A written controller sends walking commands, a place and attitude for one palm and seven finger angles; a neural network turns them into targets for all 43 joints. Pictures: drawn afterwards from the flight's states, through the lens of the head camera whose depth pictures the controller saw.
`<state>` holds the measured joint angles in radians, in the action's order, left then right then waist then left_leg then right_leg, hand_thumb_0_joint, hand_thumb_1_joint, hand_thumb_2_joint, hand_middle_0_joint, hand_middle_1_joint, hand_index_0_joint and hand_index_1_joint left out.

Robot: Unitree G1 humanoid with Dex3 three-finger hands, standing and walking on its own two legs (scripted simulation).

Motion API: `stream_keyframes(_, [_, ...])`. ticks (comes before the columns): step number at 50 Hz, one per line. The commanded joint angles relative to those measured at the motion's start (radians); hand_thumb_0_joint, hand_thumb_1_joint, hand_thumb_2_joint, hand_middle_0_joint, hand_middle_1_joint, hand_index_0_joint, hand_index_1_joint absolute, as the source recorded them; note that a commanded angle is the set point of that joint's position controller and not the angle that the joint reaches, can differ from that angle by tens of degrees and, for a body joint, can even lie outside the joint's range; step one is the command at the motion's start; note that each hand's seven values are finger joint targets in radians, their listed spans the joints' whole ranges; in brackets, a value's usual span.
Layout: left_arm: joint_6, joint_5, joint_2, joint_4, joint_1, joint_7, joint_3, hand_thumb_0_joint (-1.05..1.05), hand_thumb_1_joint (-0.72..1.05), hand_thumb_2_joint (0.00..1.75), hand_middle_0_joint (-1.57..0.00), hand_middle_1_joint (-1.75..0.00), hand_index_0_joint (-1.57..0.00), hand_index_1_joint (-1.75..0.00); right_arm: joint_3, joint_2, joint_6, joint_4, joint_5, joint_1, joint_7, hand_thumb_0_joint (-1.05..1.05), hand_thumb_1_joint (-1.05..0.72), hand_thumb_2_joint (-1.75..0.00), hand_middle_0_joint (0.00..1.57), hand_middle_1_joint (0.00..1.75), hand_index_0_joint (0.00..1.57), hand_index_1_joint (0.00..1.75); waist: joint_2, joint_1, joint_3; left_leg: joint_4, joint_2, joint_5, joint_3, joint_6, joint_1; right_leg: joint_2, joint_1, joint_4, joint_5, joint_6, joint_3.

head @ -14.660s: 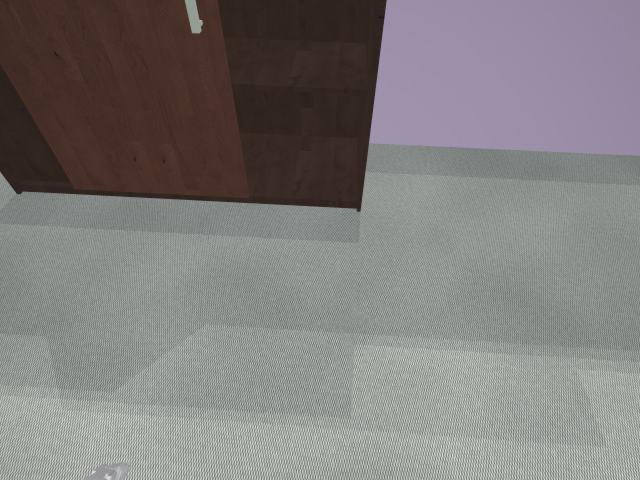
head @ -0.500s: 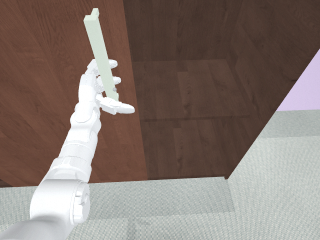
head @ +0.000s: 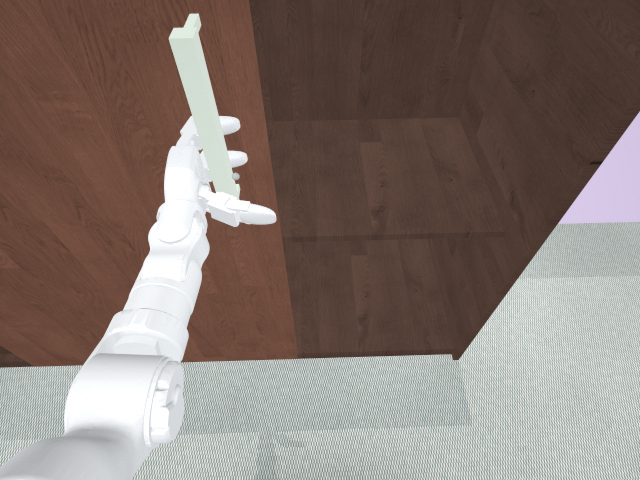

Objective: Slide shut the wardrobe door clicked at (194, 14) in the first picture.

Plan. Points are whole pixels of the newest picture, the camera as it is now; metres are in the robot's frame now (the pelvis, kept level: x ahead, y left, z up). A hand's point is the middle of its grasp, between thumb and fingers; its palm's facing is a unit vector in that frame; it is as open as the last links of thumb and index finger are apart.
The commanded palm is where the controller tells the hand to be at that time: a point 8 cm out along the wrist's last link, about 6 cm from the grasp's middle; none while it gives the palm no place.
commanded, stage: slide the fingers in behind the handle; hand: left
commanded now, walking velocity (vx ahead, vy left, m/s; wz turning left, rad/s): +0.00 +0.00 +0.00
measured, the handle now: (216, 133) +0.51 +0.12 +0.16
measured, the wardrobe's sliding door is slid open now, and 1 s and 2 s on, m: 0.50 0.50 0.50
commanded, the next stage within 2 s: grip the handle and tug to test in 0.26 s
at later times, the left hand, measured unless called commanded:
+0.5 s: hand (236, 176) +0.46 +0.10 +0.13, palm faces +0.01 -1.00 +0.00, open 13.7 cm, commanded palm +0.43 +0.15 +0.13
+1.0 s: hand (233, 176) +0.46 +0.10 +0.13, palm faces +0.01 -1.00 +0.00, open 6.3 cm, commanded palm +0.44 +0.15 +0.13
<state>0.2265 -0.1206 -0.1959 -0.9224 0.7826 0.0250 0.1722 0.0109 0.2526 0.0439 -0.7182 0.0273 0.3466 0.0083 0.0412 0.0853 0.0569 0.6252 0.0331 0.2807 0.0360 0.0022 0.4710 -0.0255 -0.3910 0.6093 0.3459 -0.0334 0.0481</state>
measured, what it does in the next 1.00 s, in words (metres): stands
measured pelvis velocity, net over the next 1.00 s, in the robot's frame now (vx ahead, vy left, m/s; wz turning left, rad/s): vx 0.01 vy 0.00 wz -0.01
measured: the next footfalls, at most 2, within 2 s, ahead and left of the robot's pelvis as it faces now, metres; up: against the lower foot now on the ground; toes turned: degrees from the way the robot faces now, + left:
none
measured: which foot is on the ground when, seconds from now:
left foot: down 0.00-1.00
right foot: down 0.00-1.00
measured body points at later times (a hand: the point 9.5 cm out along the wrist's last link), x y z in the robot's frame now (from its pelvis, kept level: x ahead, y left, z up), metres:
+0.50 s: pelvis +0.00 +0.00 +0.00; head +0.04 -0.01 +0.45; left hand +0.46 +0.15 +0.14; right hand +0.06 -0.25 -0.13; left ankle +0.02 +0.12 -0.73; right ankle -0.03 -0.10 -0.73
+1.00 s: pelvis +0.01 +0.00 +0.00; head +0.04 -0.01 +0.45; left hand +0.46 +0.16 +0.14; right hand +0.07 -0.25 -0.12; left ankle +0.02 +0.12 -0.73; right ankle -0.03 -0.10 -0.73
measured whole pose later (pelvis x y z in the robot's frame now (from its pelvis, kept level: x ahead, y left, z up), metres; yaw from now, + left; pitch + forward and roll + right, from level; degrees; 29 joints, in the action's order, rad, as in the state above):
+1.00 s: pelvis +0.01 +0.00 +0.00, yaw -1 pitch +7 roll +0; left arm 0.19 -0.13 -0.19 -0.85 0.73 0.02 0.17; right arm 0.01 0.25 0.03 -0.70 0.03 0.34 0.01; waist 0.04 0.08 0.06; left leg 0.62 0.03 0.29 0.05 0.01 0.45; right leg -0.03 -0.37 0.59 0.35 -0.03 0.04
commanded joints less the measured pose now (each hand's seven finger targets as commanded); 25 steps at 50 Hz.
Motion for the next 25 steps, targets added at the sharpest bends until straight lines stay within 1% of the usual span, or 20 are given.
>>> stream_keyframes(1, [0.071,-0.007,-0.14,0.231,0.488,-0.02,0.004,0.0,-0.5,0.3,-0.3,-1.2,-0.3,-1.2,0.04,0.123,0.038,0.106,0.008,0.036,-0.008,0.0,-0.9,-0.9,0.2,0.3,0.2,0.3,-0.055,0.021,0.334,-0.026,-0.036,-0.245,-0.014,0.04,-0.258,-0.008,0.042,-0.083,-0.41,0.026,-0.036])
stream_keyframes(4, [0.068,-0.008,-0.125,0.235,0.484,-0.02,-0.008,0.0,-0.5,0.3,-0.3,-1.2,-0.3,-1.2,0.038,0.123,0.037,0.109,0.01,0.036,-0.006,0.0,-0.9,-0.9,0.2,0.3,0.2,0.3,-0.041,0.022,0.323,-0.028,-0.034,-0.249,-0.017,0.039,-0.265,-0.009,0.027,-0.084,-0.398,0.024,-0.033])
stream_keyframes(5, [0.066,-0.007,-0.15,0.222,0.476,-0.017,0.012,0.0,-0.5,0.3,-0.3,-1.2,-0.3,-1.2,0.039,0.126,0.036,0.106,0.01,0.038,-0.008,0.0,-0.9,-0.9,0.2,0.3,0.2,0.3,-0.06,0.019,0.323,-0.027,-0.034,-0.239,-0.019,0.038,-0.256,-0.009,0.033,-0.085,-0.391,0.025,-0.034])
stream_keyframes(6, [0.066,-0.006,-0.13,0.231,0.488,-0.018,-0.009,0.0,-0.5,0.3,-0.3,-1.2,-0.3,-1.2,0.038,0.124,0.036,0.111,0.011,0.033,-0.008,0.0,-0.9,-0.9,0.2,0.3,0.2,0.3,-0.045,0.026,0.318,-0.029,-0.033,-0.233,-0.018,0.038,-0.261,-0.009,0.02,-0.085,-0.379,0.025,-0.032])
stream_keyframes(8, [0.065,-0.006,-0.148,0.224,0.476,-0.013,0.017,0.0,-0.5,0.3,-0.3,-1.2,-0.3,-1.2,0.041,0.126,0.035,0.109,0.008,0.039,-0.009,0.0,-0.9,-0.9,0.2,0.3,0.2,0.3,-0.072,0.021,0.329,-0.025,-0.033,-0.246,-0.017,0.04,-0.261,-0.01,0.029,-0.083,-0.395,0.026,-0.033])
stream_keyframes(9, [0.063,-0.007,-0.161,0.225,0.471,-0.014,0.023,0.0,-0.5,0.3,-0.3,-1.2,-0.3,-1.2,0.039,0.127,0.034,0.111,0.008,0.035,-0.009,0.0,-0.9,-0.9,0.2,0.3,0.2,0.3,-0.056,0.017,0.33,-0.027,-0.035,-0.24,-0.014,0.039,-0.256,-0.008,0.037,-0.085,-0.395,0.026,-0.037])
stream_keyframes(11, [0.063,-0.007,-0.161,0.229,0.487,-0.016,0.021,0.0,-0.5,0.3,-0.3,-1.2,-0.3,-1.2,0.037,0.125,0.034,0.113,0.009,0.035,-0.011,0.0,-0.9,-0.9,0.2,0.3,0.2,0.3,-0.069,0.023,0.328,-0.027,-0.036,-0.237,-0.012,0.041,-0.246,-0.007,0.044,-0.085,-0.403,0.029,-0.039])
stream_keyframes(12, [0.065,-0.003,-0.181,0.224,0.479,-0.014,0.038,0.0,-0.5,0.3,-0.3,-1.2,-0.3,-1.2,0.04,0.129,0.03,0.108,0.006,0.041,-0.012,0.0,-0.9,-0.9,0.2,0.3,0.2,0.3,-0.076,0.018,0.333,-0.027,-0.033,-0.252,-0.015,0.04,-0.247,-0.006,0.054,-0.081,-0.408,0.026,-0.035])
stream_keyframes(13, [0.069,-0.003,-0.157,0.247,0.476,-0.016,0.018,0.0,-0.5,0.3,-0.3,-1.2,-0.3,-1.2,0.038,0.125,0.031,0.116,0.008,0.036,-0.01,0.0,-0.9,-0.9,0.2,0.3,0.2,0.3,-0.042,0.015,0.35,-0.028,-0.034,-0.265,-0.015,0.038,-0.264,-0.008,0.048,-0.075,-0.414,0.024,-0.034])
stream_keyframes(15, [0.072,-0.005,-0.14,0.264,0.479,-0.015,0.007,0.0,-0.5,0.3,-0.3,-1.2,-0.3,-1.2,0.04,0.121,0.033,0.117,0.008,0.034,-0.007,0.0,-0.9,-0.9,0.2,0.3,0.2,0.3,-0.028,0.016,0.355,-0.024,-0.03,-0.281,-0.02,0.035,-0.29,-0.011,0.033,-0.073,-0.409,0.022,-0.029])
stream_keyframes(16, [0.07,-0.008,-0.129,0.267,0.46,-0.015,0.003,0.0,-0.5,0.3,-0.3,-1.2,-0.3,-1.2,0.04,0.121,0.034,0.121,0.008,0.031,-0.006,0.0,-0.9,-0.9,0.2,0.3,0.2,0.3,-0.027,0.012,0.359,-0.024,-0.03,-0.279,-0.019,0.034,-0.289,-0.012,0.034,-0.073,-0.406,0.021,-0.029])
stream_keyframes(17, [0.07,-0.004,-0.157,0.263,0.453,-0.008,0.024,0.0,-0.5,0.3,-0.3,-1.2,-0.3,-1.2,0.042,0.125,0.031,0.115,0.006,0.037,-0.007,0.0,-0.9,-0.9,0.2,0.3,0.2,0.3,-0.041,0.012,0.356,-0.02,-0.028,-0.297,-0.02,0.035,-0.285,-0.011,0.044,-0.071,-0.419,0.019,-0.027])
stream_keyframes(18, [0.069,-0.003,-0.149,0.274,0.439,-0.006,0.021,0.0,-0.5,0.3,-0.3,-1.2,-0.3,-1.2,0.042,0.125,0.03,0.121,0.007,0.034,-0.006,0.0,-0.9,-0.9,0.2,0.3,0.2,0.3,-0.044,0.009,0.364,-0.022,-0.028,-0.305,-0.019,0.036,-0.289,-0.012,0.043,-0.069,-0.43,0.022,-0.028])
stream_keyframes(19, [0.066,-0.001,-0.12,0.28,0.442,-0.009,-0.009,0.0,-0.45,0.32,-0.3,-1.21,-0.3,-1.21,0.042,0.121,0.031,0.121,0.007,0.032,-0.005,0.0,-0.9,-0.9,0.2,0.3,0.2,0.3,-0.045,0.016,0.358,-0.023,-0.027,-0.306,-0.019,0.034,-0.291,-0.012,0.039,-0.07,-0.432,0.023,-0.026])
stream_keyframes(20, [0.063,-0.004,-0.109,0.286,0.457,-0.007,-0.015,0.0,-0.41,0.34,-0.31,-1.21,-0.31,-1.21,0.042,0.12,0.033,0.121,0.009,0.029,-0.003,0.0,-0.9,-0.9,0.2,0.3,0.2,0.3,-0.038,0.019,0.341,-0.023,-0.026,-0.296,-0.02,0.034,-0.29,-0.014,0.024,-0.073,-0.419,0.023,-0.025])
stream_keyframes(21, [0.061,-0.002,-0.111,0.282,0.465,-0.005,-0.017,0.0,-0.36,0.36,-0.32,-1.22,-0.32,-1.22,0.044,0.123,0.031,0.116,0.008,0.033,-0.005,0.0,-0.9,-0.9,0.2,0.3,0.2,0.3,-0.059,0.026,0.341,-0.022,-0.025,-0.292,-0.023,0.035,-0.291,-0.013,0.021,-0.073,-0.412,0.024,-0.024])
stream_keyframes(22, [0.058,0.0,-0.124,0.27,0.449,0.0,-0.004,0.0,-0.31,0.38,-0.32,-1.23,-0.32,-1.23,0.044,0.124,0.029,0.114,0.005,0.036,-0.005,0.0,-0.9,-0.9,0.2,0.3,0.2,0.3,-0.053,0.017,0.329,-0.024,-0.025,-0.293,-0.023,0.035,-0.281,-0.012,0.026,-0.075,-0.408,0.021,-0.024])
stream_keyframes(23, [0.058,0.002,-0.115,0.288,0.452,0.001,-0.012,0.0,-0.27,0.4,-0.32,-1.23,-0.32,-1.23,0.045,0.124,0.029,0.115,0.007,0.035,-0.004,0.0,-0.9,-0.9,0.2,0.3,0.2,0.3,-0.049,0.022,0.348,-0.023,-0.024,-0.306,-0.024,0.035,-0.301,-0.014,0.019,-0.071,-0.417,0.022,-0.024])
stream_keyframes(24, [0.058,-0.001,-0.101,0.303,0.456,0.001,-0.021,0.0,-0.22,0.42,-0.33,-1.24,-0.33,-1.24,0.046,0.122,0.031,0.117,0.006,0.034,-0.002,0.0,-0.9,-0.9,0.2,0.3,0.2,0.3,-0.044,0.019,0.359,-0.02,-0.025,-0.315,-0.022,0.035,-0.306,-0.014,0.024,-0.07,-0.428,0.022,-0.025])
stream_keyframes(25, [0.057,0.001,-0.109,0.306,0.453,0.003,-0.016,0.0,-0.17,0.44,-0.33,-1.25,-0.33,-1.25,0.047,0.122,0.032,0.115,0.006,0.033,-0.002,0.0,-0.9,-0.9,0.2,0.3,0.2,0.3,-0.037,0.019,0.36,-0.021,-0.023,-0.316,-0.022,0.034,-0.313,-0.014,0.022,-0.07,-0.425,0.022,-0.023])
